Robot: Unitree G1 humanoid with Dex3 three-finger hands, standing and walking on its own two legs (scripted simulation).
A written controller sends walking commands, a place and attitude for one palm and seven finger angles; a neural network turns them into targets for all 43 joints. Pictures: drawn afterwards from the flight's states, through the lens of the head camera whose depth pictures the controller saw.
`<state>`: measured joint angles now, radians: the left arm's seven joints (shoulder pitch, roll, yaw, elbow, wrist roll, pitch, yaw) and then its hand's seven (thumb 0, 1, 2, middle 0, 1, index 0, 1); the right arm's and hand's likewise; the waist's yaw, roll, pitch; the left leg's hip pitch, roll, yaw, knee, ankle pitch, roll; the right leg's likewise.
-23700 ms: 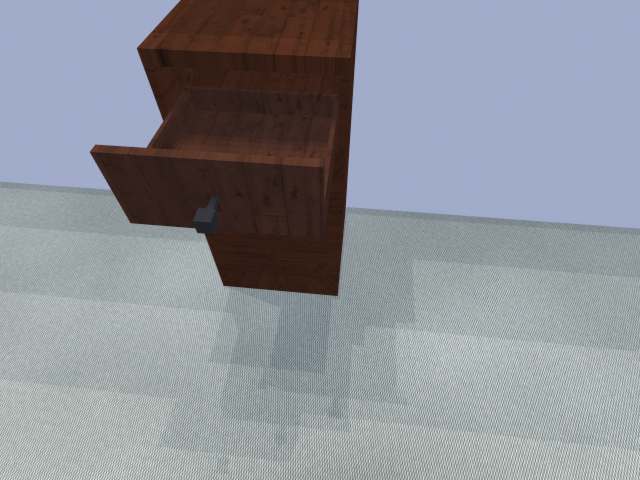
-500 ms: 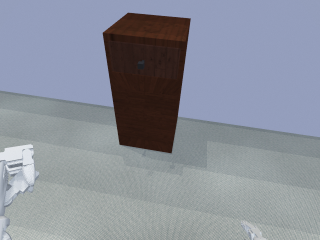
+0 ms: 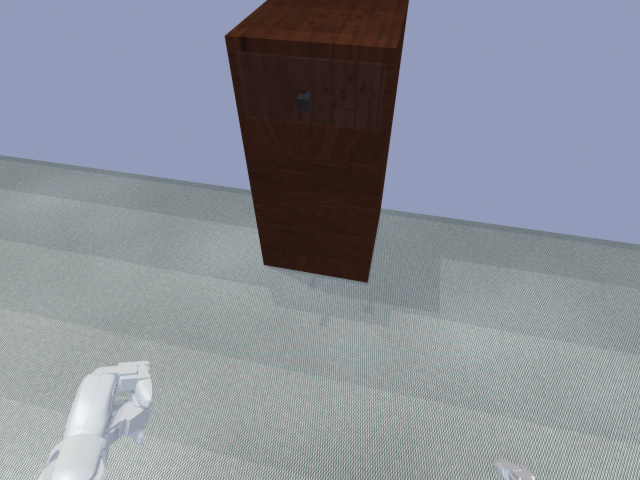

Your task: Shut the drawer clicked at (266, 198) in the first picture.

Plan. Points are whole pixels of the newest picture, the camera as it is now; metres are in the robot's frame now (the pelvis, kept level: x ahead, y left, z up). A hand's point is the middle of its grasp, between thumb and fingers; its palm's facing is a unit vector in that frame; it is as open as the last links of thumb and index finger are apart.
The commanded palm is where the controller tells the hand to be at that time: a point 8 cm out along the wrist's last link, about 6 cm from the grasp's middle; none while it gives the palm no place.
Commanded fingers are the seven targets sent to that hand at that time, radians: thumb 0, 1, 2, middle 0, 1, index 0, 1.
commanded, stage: let the arm hang, fingers relaxed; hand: left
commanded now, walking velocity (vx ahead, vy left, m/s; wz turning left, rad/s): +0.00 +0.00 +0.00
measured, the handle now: (305, 99) +1.01 +0.07 +0.02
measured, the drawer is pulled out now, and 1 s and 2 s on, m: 0.00 0.00 0.00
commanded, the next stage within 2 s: look to check the result in 0.96 s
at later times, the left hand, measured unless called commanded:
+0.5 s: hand out of the picture -0.02 +0.21 -0.14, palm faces +0.00 -0.96 -0.27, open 6.0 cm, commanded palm none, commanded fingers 0.00 0.90 0.90 -0.20 -0.30 -0.20 -0.30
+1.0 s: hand out of the picture +0.09 +0.20 -0.14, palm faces -0.03 -0.97 -0.25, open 7.4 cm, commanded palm none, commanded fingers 0.00 0.90 0.90 -0.20 -0.30 -0.20 -0.30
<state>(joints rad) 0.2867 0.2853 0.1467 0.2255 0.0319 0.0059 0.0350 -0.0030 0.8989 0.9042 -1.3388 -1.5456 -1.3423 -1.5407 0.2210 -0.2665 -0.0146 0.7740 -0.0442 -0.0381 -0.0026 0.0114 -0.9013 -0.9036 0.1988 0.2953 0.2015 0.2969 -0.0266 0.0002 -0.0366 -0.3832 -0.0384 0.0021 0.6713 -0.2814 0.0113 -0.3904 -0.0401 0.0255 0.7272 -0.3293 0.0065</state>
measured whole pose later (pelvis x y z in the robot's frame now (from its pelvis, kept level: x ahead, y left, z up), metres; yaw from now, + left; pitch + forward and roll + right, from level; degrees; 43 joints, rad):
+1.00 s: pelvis +0.02 +0.00 +0.03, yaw -2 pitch -1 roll +0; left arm 0.15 0.21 0.02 1.11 0.01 0.00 0.02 0.00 0.90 0.90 -0.20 -0.30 -0.20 -0.30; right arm 0.20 -0.21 -0.03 1.11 -0.02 0.01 -0.02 0.00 -0.90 -0.90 0.20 0.30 0.20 0.30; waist -0.01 0.02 0.06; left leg -0.20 0.00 0.01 0.41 -0.19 0.00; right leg -0.20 0.00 0.04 0.42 -0.20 0.01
